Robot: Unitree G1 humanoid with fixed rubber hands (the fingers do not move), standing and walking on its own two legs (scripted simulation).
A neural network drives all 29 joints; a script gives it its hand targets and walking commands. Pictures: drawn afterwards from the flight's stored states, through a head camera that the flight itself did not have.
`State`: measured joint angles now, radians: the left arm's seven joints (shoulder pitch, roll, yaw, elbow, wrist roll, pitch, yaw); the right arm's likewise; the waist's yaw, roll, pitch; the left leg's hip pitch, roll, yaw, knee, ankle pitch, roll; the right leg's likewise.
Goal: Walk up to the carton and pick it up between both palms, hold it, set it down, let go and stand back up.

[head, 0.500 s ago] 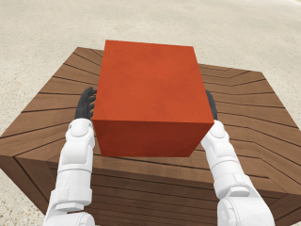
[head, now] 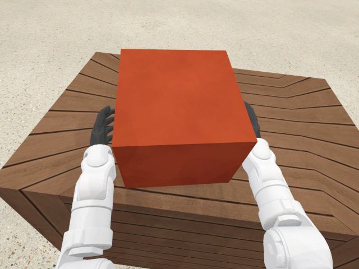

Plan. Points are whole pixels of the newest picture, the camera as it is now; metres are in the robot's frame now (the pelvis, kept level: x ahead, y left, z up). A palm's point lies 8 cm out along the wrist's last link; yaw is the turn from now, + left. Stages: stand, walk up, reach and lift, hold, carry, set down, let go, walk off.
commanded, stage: set down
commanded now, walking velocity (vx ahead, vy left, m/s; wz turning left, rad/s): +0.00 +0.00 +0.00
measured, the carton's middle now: (176, 118) +0.42 +0.02 +0.13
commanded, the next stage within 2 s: none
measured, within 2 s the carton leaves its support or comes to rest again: rests again in 1.84 s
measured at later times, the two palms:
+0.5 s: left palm (111, 149) +0.36 +0.17 +0.08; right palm (249, 133) +0.42 -0.16 +0.09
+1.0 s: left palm (119, 156) +0.37 +0.15 +0.04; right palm (248, 136) +0.44 -0.17 +0.07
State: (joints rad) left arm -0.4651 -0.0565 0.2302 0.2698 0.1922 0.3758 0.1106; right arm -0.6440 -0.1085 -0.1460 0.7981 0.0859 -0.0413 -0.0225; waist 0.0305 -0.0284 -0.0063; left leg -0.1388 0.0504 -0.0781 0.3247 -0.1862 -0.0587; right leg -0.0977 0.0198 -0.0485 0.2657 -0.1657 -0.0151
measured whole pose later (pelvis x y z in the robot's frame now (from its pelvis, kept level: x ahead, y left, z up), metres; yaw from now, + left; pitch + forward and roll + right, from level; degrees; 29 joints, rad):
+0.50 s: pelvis -0.01 -0.02 +0.00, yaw -1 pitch +6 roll +0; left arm -0.59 -0.11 0.35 0.53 0.19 0.21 0.12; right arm -0.80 -0.13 -0.30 1.01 -0.08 -0.12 0.05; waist 0.10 0.00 -0.05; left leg -0.26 0.07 -0.06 0.27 -0.12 -0.08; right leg -0.26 0.03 -0.06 0.29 -0.14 -0.04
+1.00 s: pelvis -0.01 -0.01 -0.01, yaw -2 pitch +16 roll -1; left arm -0.59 -0.11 0.28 0.66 0.10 0.12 0.21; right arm -0.87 -0.21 -0.31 1.20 -0.06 -0.21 0.10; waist 0.12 0.00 -0.17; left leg -0.46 0.09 -0.03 0.32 -0.14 -0.08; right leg -0.45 0.04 -0.05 0.29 -0.12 -0.04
